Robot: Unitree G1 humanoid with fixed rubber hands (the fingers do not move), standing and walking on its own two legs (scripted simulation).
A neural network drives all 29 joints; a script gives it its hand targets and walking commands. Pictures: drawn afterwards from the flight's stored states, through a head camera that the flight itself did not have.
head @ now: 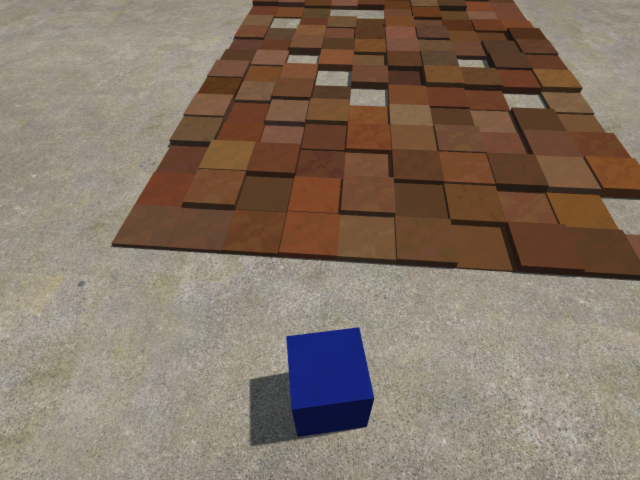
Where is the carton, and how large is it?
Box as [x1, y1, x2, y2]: [286, 327, 373, 436]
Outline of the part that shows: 358,327 286,336 291,408 298,436 366,426 373,401 373,394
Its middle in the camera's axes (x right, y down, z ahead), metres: +0.02 +0.43 +1.12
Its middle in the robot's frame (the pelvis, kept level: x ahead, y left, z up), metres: +0.48 +0.03 -0.65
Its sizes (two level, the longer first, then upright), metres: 0.210 0.200 0.250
